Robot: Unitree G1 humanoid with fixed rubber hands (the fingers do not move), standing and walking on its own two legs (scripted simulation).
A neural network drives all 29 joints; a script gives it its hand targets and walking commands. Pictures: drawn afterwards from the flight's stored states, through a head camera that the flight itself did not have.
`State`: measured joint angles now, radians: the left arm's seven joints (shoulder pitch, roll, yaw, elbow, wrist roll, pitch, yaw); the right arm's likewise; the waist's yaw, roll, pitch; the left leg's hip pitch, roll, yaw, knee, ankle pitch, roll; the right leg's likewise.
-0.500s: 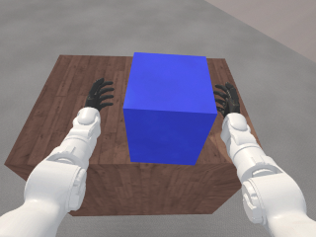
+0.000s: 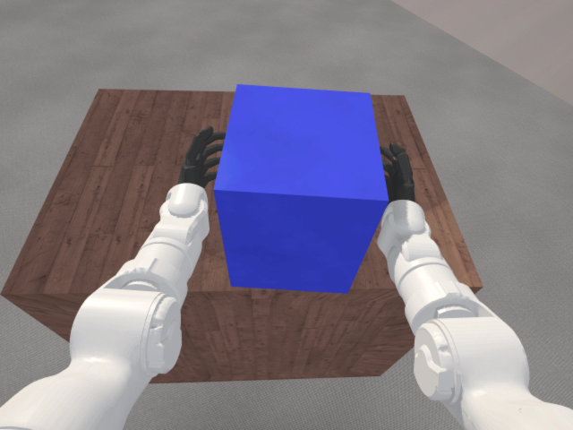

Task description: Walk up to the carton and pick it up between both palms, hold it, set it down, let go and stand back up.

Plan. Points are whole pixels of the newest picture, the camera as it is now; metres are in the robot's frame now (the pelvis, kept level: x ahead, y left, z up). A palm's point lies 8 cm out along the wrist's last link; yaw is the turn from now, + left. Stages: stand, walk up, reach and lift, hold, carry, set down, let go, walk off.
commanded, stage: reach and lift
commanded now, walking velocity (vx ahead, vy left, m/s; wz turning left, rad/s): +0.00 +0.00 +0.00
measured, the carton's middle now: (296, 195) +0.47 -0.01 +0.04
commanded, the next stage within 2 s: none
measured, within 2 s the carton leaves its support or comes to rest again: leaves its support in 1.60 s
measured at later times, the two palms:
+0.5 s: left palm (192, 186) +0.43 +0.14 +0.09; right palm (396, 207) +0.41 -0.15 +0.09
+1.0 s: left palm (186, 195) +0.42 +0.14 +0.09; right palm (392, 214) +0.40 -0.14 +0.08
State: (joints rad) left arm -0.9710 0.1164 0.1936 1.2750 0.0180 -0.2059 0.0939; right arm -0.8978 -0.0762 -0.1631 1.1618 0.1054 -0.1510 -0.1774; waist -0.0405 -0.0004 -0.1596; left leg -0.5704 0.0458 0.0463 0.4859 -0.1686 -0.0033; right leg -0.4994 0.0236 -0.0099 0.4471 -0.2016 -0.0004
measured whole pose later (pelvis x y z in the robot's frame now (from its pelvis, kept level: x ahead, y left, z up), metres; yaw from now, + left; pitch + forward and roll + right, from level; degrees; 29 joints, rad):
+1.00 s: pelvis +0.02 +0.00 +0.02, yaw +1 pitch +2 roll +0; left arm -0.73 -0.10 0.53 0.80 0.45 -0.02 -0.03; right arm -0.67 0.18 -0.63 0.83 -0.44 -0.18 -0.07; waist -0.01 -0.04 0.03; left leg -0.20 0.03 0.05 0.30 -0.14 -0.01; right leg -0.13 0.01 -0.01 0.27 -0.17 0.00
